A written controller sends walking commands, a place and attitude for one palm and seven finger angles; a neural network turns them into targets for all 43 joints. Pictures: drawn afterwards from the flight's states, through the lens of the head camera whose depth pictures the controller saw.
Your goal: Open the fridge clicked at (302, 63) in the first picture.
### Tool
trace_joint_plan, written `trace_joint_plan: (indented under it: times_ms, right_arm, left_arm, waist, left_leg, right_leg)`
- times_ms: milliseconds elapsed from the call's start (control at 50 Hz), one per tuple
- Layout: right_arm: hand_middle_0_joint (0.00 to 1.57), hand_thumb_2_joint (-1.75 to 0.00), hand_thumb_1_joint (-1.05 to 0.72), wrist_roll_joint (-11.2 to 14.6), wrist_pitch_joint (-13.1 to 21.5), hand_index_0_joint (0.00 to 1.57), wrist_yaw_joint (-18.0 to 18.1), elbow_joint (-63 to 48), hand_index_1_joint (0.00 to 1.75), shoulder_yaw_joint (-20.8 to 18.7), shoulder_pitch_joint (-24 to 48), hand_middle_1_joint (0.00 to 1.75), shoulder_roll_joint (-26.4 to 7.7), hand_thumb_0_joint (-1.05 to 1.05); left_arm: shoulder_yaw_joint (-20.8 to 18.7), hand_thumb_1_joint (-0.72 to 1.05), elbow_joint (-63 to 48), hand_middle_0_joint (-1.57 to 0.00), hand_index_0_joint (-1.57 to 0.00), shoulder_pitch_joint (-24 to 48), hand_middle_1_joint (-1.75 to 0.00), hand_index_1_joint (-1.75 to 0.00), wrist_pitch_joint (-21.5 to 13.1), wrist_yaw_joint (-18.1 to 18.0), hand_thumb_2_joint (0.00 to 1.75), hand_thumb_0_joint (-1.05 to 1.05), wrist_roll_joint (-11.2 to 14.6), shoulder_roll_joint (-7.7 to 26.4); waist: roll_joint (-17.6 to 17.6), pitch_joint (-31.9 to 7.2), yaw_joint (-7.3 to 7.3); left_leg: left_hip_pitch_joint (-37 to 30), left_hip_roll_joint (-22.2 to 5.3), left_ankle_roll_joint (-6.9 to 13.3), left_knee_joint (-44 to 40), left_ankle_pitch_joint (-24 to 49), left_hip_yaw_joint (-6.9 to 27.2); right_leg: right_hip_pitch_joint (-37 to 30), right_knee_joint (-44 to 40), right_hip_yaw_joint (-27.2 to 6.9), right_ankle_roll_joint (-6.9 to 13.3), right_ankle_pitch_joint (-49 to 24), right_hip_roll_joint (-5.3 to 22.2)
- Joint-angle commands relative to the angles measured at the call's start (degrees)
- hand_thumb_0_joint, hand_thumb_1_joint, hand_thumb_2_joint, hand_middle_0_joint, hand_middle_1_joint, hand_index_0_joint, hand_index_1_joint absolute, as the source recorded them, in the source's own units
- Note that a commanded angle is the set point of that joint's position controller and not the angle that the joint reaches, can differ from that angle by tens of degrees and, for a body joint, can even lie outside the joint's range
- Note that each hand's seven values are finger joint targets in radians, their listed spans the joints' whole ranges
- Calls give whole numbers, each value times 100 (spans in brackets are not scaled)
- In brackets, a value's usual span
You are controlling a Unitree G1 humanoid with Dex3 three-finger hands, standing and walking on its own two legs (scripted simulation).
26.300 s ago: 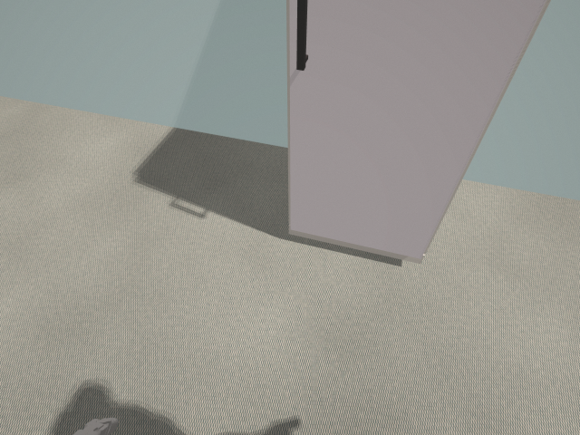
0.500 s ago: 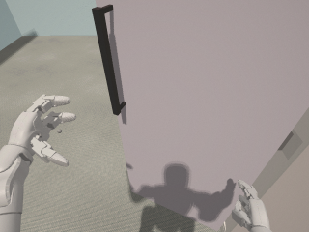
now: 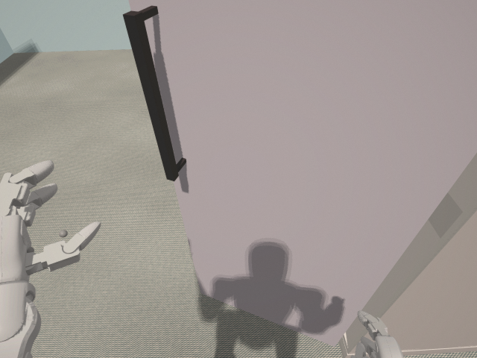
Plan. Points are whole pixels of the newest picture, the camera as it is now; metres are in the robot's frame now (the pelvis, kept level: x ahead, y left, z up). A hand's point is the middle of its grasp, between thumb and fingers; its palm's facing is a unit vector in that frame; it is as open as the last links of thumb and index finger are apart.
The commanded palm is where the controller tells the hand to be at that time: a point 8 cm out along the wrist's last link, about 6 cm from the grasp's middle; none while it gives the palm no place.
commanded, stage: draw the hand back to the body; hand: left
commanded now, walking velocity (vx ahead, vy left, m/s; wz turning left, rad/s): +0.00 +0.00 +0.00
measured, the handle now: (163, 107) +0.47 +0.20 +0.20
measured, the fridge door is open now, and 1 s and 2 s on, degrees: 66 66 66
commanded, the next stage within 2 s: step back with the hand held close in 0.58 s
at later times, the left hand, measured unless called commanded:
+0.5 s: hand (54, 260) +0.18 +0.26 +0.15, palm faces +0.51 -0.79 -0.34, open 7.5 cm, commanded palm +0.13 +0.29 +0.17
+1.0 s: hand (50, 265) +0.18 +0.27 +0.14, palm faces +0.38 -0.79 -0.49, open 7.5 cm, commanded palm +0.12 +0.31 +0.17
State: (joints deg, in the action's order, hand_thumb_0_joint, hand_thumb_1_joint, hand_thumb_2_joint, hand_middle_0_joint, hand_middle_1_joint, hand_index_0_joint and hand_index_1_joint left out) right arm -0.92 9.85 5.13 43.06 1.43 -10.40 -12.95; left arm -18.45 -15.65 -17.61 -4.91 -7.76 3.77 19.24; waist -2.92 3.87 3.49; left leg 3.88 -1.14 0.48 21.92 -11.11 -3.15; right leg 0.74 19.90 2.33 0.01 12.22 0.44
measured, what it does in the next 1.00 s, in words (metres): stands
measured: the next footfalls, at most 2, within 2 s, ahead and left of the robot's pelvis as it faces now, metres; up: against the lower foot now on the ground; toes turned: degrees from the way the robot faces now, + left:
right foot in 1.90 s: -0.18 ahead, -0.09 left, +0.00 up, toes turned +2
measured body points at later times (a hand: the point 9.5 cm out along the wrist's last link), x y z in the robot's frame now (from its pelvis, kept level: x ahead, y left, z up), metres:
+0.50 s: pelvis +0.00 -0.01 +0.00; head -0.03 -0.03 +0.45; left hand +0.15 +0.30 +0.17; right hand +0.20 -0.22 -0.08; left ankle +0.02 +0.11 -0.75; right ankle -0.01 -0.12 -0.75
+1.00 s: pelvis -0.02 +0.02 -0.01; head -0.02 +0.00 +0.44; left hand +0.15 +0.31 +0.17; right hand +0.15 -0.23 -0.09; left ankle +0.02 +0.11 -0.75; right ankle -0.01 -0.12 -0.75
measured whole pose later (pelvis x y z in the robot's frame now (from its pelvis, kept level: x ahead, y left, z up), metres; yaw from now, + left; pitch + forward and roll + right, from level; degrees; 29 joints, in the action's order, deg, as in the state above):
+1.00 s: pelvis -0.02 +0.02 -0.01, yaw -1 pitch -1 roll -1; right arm 0.0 4.1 6.1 34.6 0.3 -10.7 -13.6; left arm -20.6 -24.8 -30.5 -8.5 -7.9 1.9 22.9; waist -2.6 0.9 0.5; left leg 16.8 -0.8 1.9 30.4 -12.5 -4.1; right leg 14.3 29.1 1.3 -1.2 13.7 1.3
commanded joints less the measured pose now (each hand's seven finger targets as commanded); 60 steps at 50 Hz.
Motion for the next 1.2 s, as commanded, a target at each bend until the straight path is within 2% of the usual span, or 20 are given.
trace_joint_plan:
  times_ms: [0, 180, 260, 340, 520, 620, 680, 700, 720, 740, 780, 820, 840, 880, 900, 980, 1040, 1100, 1160, 1180]
  right_arm:
    - [20, -90, -90, 14, 273, 20, 37, -1025, 30, -311, 967, 30, -682, 0]
    - [20, -90, -90, 4, 263, 20, 59, -1097, 30, -361, 921, 30, -670, 0]
    - [20, -90, -90, 8, 262, 20, 115, -1083, 30, -336, 941, 30, -635, 0]
    - [20, -90, -90, -3, 296, 20, 134, -1063, 30, -303, 955, 30, -606, 0]
    - [20, -90, -90, -29, 311, 20, 106, -1053, 30, -280, 980, 30, -584, 0]
    - [20, -90, -90, -23, 300, 20, 99, -1054, 30, -290, 977, 30, -586, 0]
    - [20, -90, -90, -18, 323, 20, 103, -1059, 30, -293, 995, 30, -608, 0]
    - [20, -90, -90, 55, 153, 20, 61, -1291, 30, -177, 891, 30, -639, 0]
    - [20, -90, -90, 36, 36, 20, 43, -1181, 30, -165, 810, 30, -529, 0]
    - [20, -90, -90, 51, -26, 20, 25, -1268, 30, -182, 736, 30, -524, 0]
    - [20, -90, -90, 45, -91, 20, 52, -1375, 30, -227, 663, 30, -542, 0]
    - [20, -90, -90, 41, -154, 20, 89, -1517, 30, -271, 588, 30, -582, 0]
    - [20, -90, -90, 45, -184, 20, 98, -1596, 30, -279, 617, 30, -591, 0]
    - [20, -90, -90, 61, -246, 20, 126, -1676, 30, -314, 621, 30, -618, 0]
    - [20, -90, -90, 75, -288, 20, 134, -1731, 30, -313, 597, 30, -620, 0]
    - [20, -90, -90, 84, -309, 20, 162, -1822, 30, -340, 596, 30, -714, 0]
    - [20, -90, -90, 83, -291, 20, 162, -1821, 30, -349, 498, 30, -745, 0]
    - [20, -90, -90, 106, -246, 20, 156, -1810, 30, -367, 454, 30, -750, 0]
    - [20, -90, -90, 104, -229, 20, 147, -1778, 30, -362, 406, 30, -720, 0]
    - [20, -90, -90, 88, -219, 20, 153, -1742, 30, -384, 381, 30, -721, 0]
  left_arm:
    - [-700, 57, -1384, -21, -21, 324, -49, -49, -421, -73, 74, 0, 31, 1117]
    - [-743, 90, -1713, -20, -20, -267, -30, -30, -470, -68, 90, 0, 37, 1114]
    - [-638, 90, -1619, -20, -20, 101, -30, -30, -469, -86, 90, 0, 28, 1038]
    - [-601, 90, -1605, -20, -20, 179, -30, -30, -495, -102, 90, 0, 21, 1009]
    - [-648, 90, -1605, -20, -20, -38, -30, -30, -478, -63, 90, 0, 34, 1018]
    - [-665, 90, -1621, -20, -20, -54, -30, -30, -490, -46, 90, 0, 34, 1018]
    - [-662, 90, -1746, -20, -20, 89, -30, -30, -514, -51, 90, 0, 40, 1070]
    - [-997, 90, -1848, -20, -20, 246, -30, -30, -612, -39, 90, 0, -59, 1450]
    - [-749, 90, -1589, -20, -20, -120, -30, -30, -605, -6, 90, 0, -117, 1146]
    - [-694, 90, -1599, -20, -20, -286, -30, -30, -620, -16, 90, 0, -132, 1102]
    - [-815, 90, -2002, -20, -20, -400, -30, -30, -704, -79, 90, 0, -161, 1262]
    - [-901, 90, -2037, -20, -20, -852, -30, -30, -712, -131, 90, 0, -167, 1262]
    - [-961, 90, -2130, -20, -20, -929, -30, -30, -723, -150, 90, 0, -161, 1310]
    - [-1181, 90, -2117, -20, -20, -1114, -30, -30, -719, -192, 90, 0, -155, 1472]
    - [-1105, 90, -2093, -20, -20, -1162, -30, -30, -713, -188, 90, 0, -146, 1383]
    - [-1177, 90, -2116, -20, -20, -1046, -30, -30, -788, -233, 90, 0, -154, 1435]
    - [-1100, 90, -1937, -20, -20, -1055, -30, -30, -865, -254, 90, 0, -186, 1302]
    - [-1067, 90, -1991, -20, -20, -906, -30, -30, -944, -276, 90, 0, -240, 1272]
    - [-1087, 90, -2007, -20, -20, -840, -30, -30, -1020, -319, 90, 0, -258, 1313]
    - [-1193, 90, -2099, -20, -20, -792, -30, -30, -1044, -343, 90, 0, -277, 1441]
  waist:
    - [-36, -599, 111]
    - [-80, -459, 98]
    - [-39, -246, 31]
    - [-70, -320, 50]
    - [-27, -402, 107]
    - [-150, -414, 107]
    - [-14, -338, 102]
    - [294, 225, -248]
    - [513, -23, -270]
    - [591, -225, -273]
    - [100, -740, -251]
    - [-249, -1262, -213]
    - [-347, -1326, -193]
    - [-155, -1446, -151]
    - [-82, -1401, -167]
    - [-370, -1153, -128]
    - [-398, -963, -150]
    - [-170, -941, -191]
    - [225, -758, -253]
    - [322, -792, -262]
  left_leg:
    - [-92, -69, -27, -313, 914, 108]
    - [-93, -37, 21, -169, 861, 23]
    - [-122, -23, 43, -204, 462, 11]
    - [-165, 0, 44, -242, 368, 53]
    - [-181, -20, 37, -263, 690, 71]
    - [-181, -25, 27, -269, 671, 59]
    - [-131, -10, 31, -284, 493, 88]
    - [443, -174, 114, 86, 228, 236]
    - [485, -170, 99, 342, 82, 234]
    - [528, -145, 83, 540, 1, 204]
    - [498, -174, 63, 665, 345, 216]
    - [405, -294, 50, 667, 1126, 230]
    - [436, -352, 52, 638, 1426, 261]
    - [545, -476, 59, 560, 1889, 419]
    - [646, -547, 72, 506, 1939, 465]
    - [1249, -732, 176, 116, 1267, 716]
    - [1802, -825, 261, -105, 287, 789]
    - [2085, -737, 285, -46, -544, 770]
    - [2266, -539, 267, 187, -1652, 694]
    - [2202, -480, 249, 306, -1644, 667]
  right_leg:
    - [127, -289, -37, 90, -705, -84]
    - [246, -337, -102, 74, -765, -39]
    - [484, -483, -124, 40, -303, -37]
    - [434, -515, -113, 49, -146, -32]
    - [265, -414, -93, 56, -543, -47]
    - [266, -417, -101, 55, -505, -39]
    - [315, -478, -94, 53, -292, -36]
    - [1359, -684, -612, 51, -543, 277]
    - [1411, -620, -620, 87, -537, 529]
    - [1521, -596, -745, 136, -364, 679]
    - [1365, -265, -697, 225, -682, 802]
    - [1149, 228, -529, 171, -1265, 709]
    - [1145, 383, -457, 122, -1378, 619]
    - [1030, 652, -300, 60, -1454, 472]
    - [1049, 756, -281, 25, -1389, 415]
    - [1072, 999, -247, -37, -633, 201]
    - [1024, 1169, -289, -52, -215, 149]
    - [988, 1084, -438, -10, -218, 248]
    - [1405, 644, -776, 100, 562, 487]
    - [1472, 486, -890, 156, 688, 587]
